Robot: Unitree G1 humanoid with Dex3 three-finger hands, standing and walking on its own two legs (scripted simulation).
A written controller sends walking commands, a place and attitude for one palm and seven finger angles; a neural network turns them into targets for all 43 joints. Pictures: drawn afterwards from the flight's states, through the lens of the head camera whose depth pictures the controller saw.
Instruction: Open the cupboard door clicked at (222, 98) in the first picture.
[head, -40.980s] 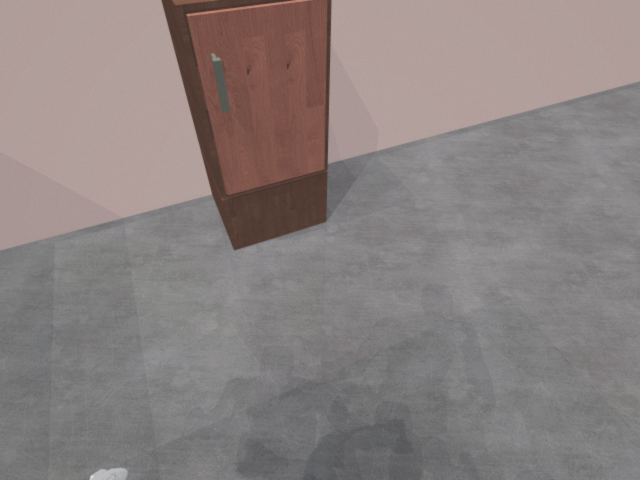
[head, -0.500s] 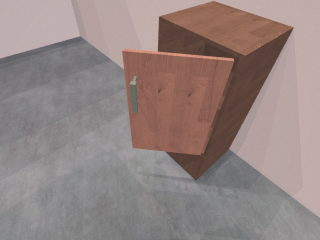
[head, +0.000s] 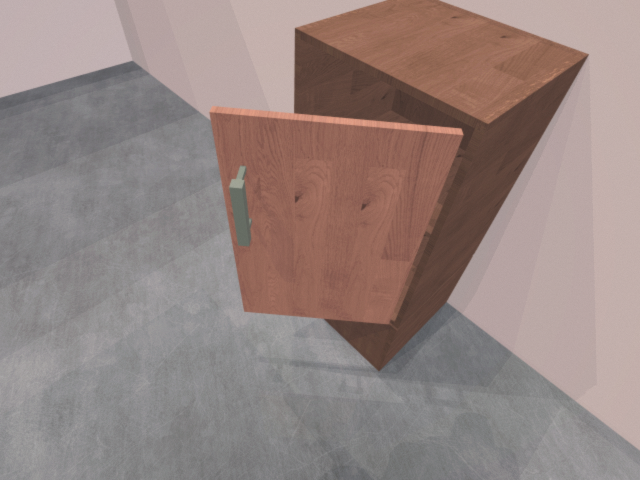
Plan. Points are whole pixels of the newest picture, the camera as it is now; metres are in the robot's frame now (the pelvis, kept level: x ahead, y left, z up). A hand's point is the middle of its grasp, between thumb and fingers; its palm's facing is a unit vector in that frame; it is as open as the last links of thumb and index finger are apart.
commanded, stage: come to a stop and stand still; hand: left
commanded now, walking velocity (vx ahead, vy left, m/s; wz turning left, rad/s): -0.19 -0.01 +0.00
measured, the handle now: (243, 207) +0.55 +0.17 -0.02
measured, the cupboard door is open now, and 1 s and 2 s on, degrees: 42 42 42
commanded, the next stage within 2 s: look again from close up in 0.92 s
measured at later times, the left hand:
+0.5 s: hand out of the picture +0.04 +0.17 -0.16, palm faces +0.01 -0.97 -0.23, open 7.3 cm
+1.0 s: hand out of the picture -0.07 +0.17 -0.17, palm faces +0.06 -0.98 -0.18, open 7.4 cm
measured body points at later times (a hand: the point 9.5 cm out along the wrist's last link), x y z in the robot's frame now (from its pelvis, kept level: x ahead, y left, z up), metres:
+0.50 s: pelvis -0.02 -0.01 +0.00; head -0.02 -0.02 +0.45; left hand +0.04 +0.22 -0.14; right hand +0.01 -0.24 -0.15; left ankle -0.02 +0.09 -0.73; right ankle +0.00 -0.12 -0.73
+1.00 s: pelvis -0.05 +0.00 +0.01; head -0.05 +0.00 +0.46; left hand -0.07 +0.22 -0.15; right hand -0.04 -0.23 -0.15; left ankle -0.02 +0.09 -0.73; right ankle +0.00 -0.12 -0.73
